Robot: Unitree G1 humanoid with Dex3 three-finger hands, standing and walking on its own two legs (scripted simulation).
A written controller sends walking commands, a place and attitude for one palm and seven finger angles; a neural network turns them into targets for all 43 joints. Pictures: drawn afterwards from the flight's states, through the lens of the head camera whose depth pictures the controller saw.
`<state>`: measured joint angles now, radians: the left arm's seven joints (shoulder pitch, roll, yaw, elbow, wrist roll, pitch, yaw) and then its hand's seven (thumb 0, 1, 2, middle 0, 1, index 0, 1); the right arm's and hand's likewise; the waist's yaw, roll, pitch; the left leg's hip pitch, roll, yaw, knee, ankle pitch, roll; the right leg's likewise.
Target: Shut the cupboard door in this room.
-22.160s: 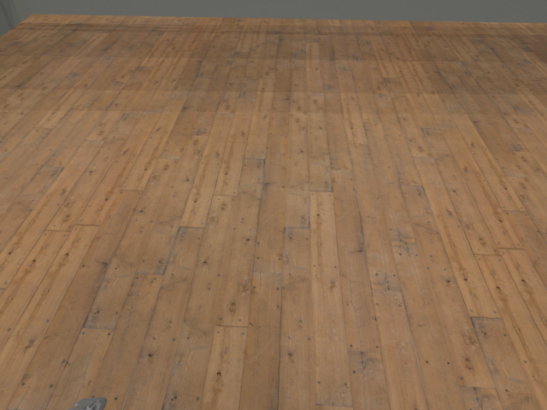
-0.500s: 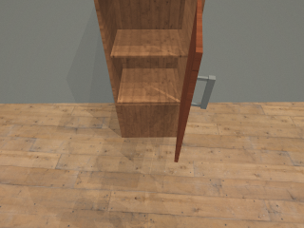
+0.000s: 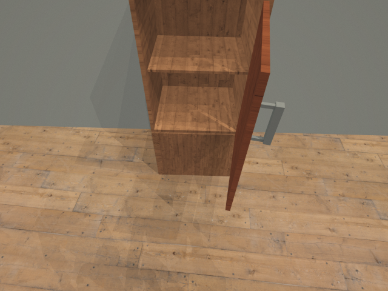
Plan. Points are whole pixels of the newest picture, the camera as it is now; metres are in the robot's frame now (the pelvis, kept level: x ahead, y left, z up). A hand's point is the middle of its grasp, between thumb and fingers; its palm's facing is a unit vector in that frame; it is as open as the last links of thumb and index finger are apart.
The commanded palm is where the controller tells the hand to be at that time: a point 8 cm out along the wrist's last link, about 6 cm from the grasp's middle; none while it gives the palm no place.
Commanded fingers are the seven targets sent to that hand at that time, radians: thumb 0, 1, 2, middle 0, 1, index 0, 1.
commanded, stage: stand and wait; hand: left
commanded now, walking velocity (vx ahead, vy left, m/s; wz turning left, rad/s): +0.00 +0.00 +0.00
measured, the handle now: (265, 123) +0.51 -0.15 +0.06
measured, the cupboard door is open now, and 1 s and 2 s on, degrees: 79 79 79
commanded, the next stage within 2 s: turn or walk to find it in 0.64 s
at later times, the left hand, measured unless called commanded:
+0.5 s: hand out of the picture -0.02 +0.18 -0.18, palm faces +0.02 -0.98 -0.19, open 7.4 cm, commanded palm none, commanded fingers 0.00 0.90 0.90 -0.20 -0.30 -0.20 -0.30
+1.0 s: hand out of the picture -0.02 +0.20 -0.19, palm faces +0.11 -0.97 -0.22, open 7.4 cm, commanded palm none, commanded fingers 0.00 0.90 0.90 -0.20 -0.30 -0.20 -0.30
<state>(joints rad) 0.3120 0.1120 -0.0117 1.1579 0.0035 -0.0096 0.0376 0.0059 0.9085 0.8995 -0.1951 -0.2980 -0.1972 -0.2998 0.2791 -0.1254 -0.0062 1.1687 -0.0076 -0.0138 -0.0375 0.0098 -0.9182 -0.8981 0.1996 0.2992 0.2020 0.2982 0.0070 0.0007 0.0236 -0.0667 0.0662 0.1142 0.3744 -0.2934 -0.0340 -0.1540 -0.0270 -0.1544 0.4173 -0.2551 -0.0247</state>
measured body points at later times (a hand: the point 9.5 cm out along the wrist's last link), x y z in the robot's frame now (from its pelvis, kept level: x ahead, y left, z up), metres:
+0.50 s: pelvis -0.01 +0.01 +0.00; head +0.00 +0.01 +0.45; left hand -0.02 +0.23 -0.16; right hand -0.04 -0.19 -0.16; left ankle -0.06 +0.13 -0.74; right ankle -0.02 -0.09 -0.74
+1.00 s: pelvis -0.03 +0.02 -0.01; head +0.01 +0.02 +0.44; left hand -0.02 +0.25 -0.17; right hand -0.01 -0.20 -0.17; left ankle -0.06 +0.13 -0.74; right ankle -0.02 -0.09 -0.74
